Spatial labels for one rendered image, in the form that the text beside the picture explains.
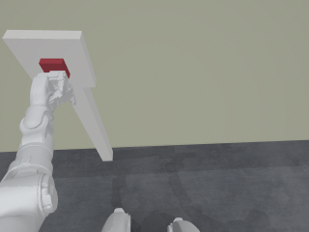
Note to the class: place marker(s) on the left robot forearm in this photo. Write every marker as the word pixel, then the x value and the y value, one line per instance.
pixel 35 152

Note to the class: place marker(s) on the panel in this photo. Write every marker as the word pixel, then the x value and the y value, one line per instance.
pixel 30 46

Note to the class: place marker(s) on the robot left shin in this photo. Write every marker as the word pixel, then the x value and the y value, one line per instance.
pixel 118 210

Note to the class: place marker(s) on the robot right shin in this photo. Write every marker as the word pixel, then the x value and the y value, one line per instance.
pixel 177 218

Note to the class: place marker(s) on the left robot upper arm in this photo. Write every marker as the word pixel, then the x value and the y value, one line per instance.
pixel 26 201

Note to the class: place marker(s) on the button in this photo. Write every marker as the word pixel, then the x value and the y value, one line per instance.
pixel 54 64

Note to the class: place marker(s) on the robot shin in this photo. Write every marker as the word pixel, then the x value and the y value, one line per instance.
pixel 177 218
pixel 118 210

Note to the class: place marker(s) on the robot left hand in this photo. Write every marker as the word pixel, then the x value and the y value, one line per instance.
pixel 43 93

